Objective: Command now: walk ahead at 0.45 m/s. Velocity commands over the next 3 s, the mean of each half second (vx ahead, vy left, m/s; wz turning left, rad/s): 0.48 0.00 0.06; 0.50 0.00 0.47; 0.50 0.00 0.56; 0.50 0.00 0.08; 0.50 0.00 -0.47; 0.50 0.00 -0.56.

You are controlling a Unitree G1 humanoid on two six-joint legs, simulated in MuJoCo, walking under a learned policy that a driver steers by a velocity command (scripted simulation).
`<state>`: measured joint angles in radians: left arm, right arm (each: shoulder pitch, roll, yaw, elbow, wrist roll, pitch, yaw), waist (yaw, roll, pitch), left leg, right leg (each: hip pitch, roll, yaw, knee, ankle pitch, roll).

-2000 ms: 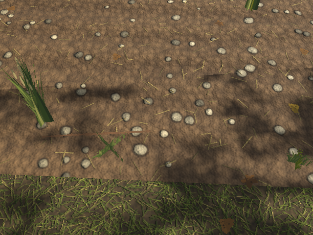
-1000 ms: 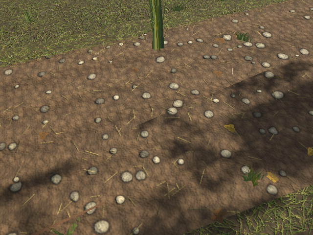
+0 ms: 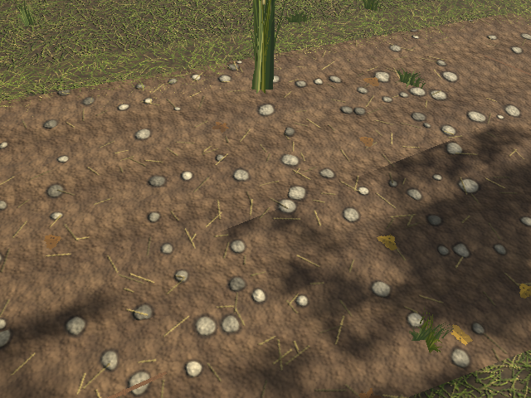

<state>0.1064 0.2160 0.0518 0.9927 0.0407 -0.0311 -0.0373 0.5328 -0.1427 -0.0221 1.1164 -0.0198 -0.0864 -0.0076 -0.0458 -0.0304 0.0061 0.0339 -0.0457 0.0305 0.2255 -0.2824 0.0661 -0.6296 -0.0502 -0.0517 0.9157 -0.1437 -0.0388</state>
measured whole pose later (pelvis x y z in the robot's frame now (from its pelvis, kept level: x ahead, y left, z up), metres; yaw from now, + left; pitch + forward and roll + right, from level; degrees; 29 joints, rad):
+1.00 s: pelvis +0.55 +0.02 +0.00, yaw +19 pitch +1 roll +0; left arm 0.12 0.23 0.04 0.83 0.05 -0.05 -0.01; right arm 0.34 -0.25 -0.07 0.97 0.00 -0.06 0.00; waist -0.03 -0.02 0.05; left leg -0.13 -0.16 -0.02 0.32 -0.19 0.15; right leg -0.63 -0.13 0.04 1.02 -0.23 0.03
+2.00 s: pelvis +0.99 +0.26 +0.00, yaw +36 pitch +0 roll +0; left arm 0.30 0.26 0.05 0.87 0.02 -0.02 -0.04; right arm 0.31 -0.23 -0.03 0.87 -0.02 -0.09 0.00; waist 0.00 -0.04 0.02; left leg -0.13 -0.04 0.13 0.31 -0.19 0.08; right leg -0.55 -0.07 0.02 1.07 -0.24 -0.04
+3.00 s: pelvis +1.50 +0.49 -0.01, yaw +2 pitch +1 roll +0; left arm 0.31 0.31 0.07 0.79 0.03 -0.02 -0.02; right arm 0.21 -0.26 -0.03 0.75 -0.03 -0.07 0.00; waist 0.02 -0.04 0.03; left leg -0.29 -0.01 0.06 0.46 -0.18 0.04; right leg -0.40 0.05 0.06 1.12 -0.35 -0.07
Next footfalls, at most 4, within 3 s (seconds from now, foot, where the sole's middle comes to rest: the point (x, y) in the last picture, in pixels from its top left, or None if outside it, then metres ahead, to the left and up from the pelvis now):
0.18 right None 0.27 -0.10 -0.78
0.76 left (232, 377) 0.56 0.06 -0.78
1.28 right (246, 256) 0.92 0.01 -0.78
1.78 left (139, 243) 0.97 0.34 -0.78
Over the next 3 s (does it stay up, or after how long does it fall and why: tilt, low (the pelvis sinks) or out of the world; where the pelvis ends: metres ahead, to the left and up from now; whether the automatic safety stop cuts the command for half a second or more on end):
stays up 1.50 0.49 -0.01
